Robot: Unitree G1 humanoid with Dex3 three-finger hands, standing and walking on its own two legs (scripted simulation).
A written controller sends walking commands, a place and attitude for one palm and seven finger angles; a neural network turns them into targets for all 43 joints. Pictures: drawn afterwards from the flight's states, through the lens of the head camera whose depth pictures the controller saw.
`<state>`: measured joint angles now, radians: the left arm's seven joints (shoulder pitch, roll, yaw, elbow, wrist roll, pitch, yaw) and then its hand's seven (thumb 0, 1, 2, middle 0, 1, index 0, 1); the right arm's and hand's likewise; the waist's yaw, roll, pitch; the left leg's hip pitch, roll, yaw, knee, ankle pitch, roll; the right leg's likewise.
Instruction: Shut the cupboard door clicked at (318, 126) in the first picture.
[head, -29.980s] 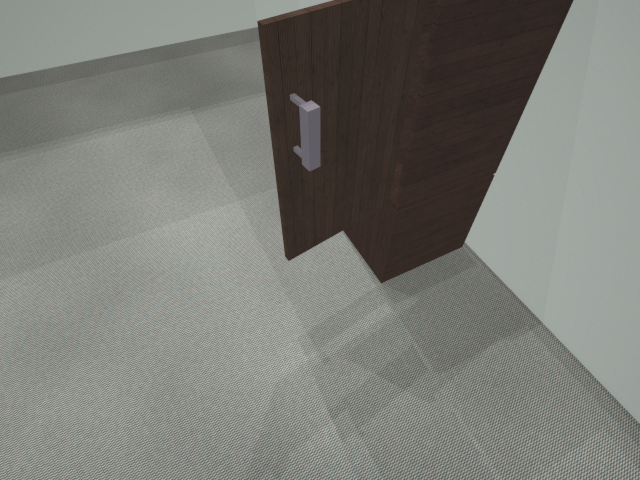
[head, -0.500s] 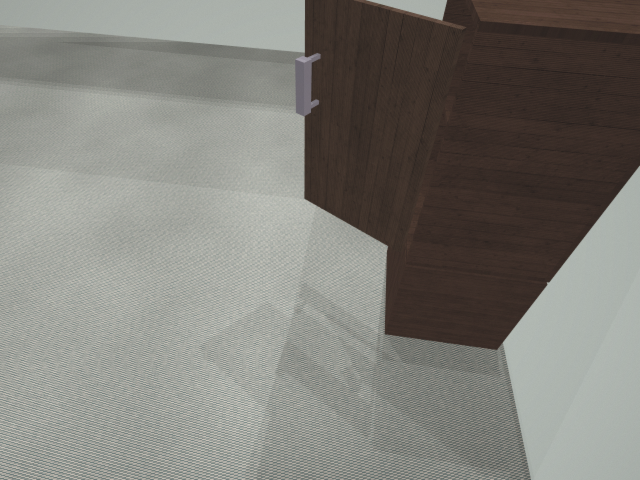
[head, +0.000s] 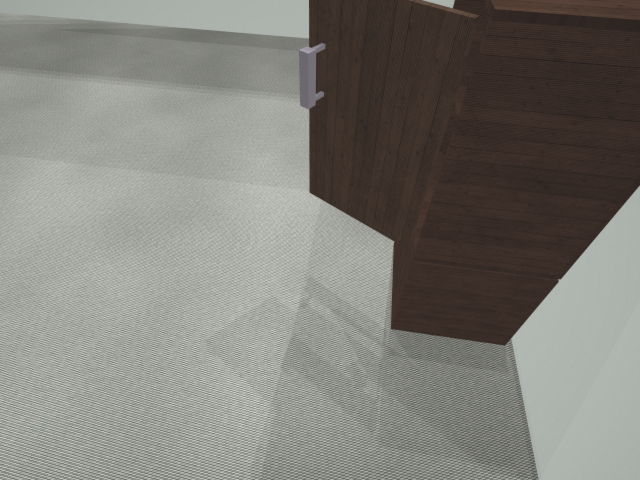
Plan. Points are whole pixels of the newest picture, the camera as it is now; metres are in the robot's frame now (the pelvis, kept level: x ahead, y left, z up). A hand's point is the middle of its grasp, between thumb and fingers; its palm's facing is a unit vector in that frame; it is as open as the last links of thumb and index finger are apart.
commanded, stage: look to check the result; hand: left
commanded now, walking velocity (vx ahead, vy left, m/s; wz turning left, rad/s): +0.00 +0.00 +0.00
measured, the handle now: (314, 75) +0.93 +0.06 +0.05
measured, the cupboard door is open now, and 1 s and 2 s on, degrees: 59 59 59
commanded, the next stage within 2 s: walk to a spot facing it in 0.14 s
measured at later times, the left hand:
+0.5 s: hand out of the picture +0.00 +0.18 -0.19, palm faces +0.11 -0.97 -0.20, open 7.4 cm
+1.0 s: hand out of the picture +0.01 +0.21 -0.16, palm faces +0.33 -0.88 -0.33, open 7.4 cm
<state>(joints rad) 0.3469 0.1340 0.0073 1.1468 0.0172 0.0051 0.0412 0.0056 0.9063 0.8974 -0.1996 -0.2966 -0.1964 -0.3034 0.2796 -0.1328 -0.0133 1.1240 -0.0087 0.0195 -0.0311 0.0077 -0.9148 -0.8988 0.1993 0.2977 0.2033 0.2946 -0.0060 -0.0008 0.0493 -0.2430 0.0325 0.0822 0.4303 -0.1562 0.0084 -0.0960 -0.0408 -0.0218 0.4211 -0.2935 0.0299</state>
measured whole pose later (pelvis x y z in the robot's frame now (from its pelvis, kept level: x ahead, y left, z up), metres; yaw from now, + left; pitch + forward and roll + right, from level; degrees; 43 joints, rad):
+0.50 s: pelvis +0.01 +0.00 -0.01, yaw +5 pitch -1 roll -1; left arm 0.28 0.16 0.05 1.06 0.02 0.02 0.04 0.01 0.90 0.90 -0.20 -0.30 -0.20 -0.30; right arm 0.27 -0.15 -0.03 1.08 -0.01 0.05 -0.01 0.01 -0.91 -0.90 0.20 0.30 0.20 0.29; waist -0.02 0.00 0.08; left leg -0.34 0.02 0.02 0.60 -0.23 0.01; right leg -0.13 -0.05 -0.10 0.54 -0.38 0.03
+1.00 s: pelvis -0.01 -0.04 -0.01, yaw +22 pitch +2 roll +0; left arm 0.16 0.24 0.06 0.85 0.03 0.04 0.03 0.00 0.90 0.90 -0.20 -0.30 -0.20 -0.30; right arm 0.19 -0.26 -0.10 0.92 -0.03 0.08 0.00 0.01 -0.91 -0.90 0.20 0.30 0.21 0.29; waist -0.03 0.04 0.08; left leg -0.55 -0.10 -0.13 0.80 -0.35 -0.03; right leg -0.24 -0.01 -0.01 0.54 -0.33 0.00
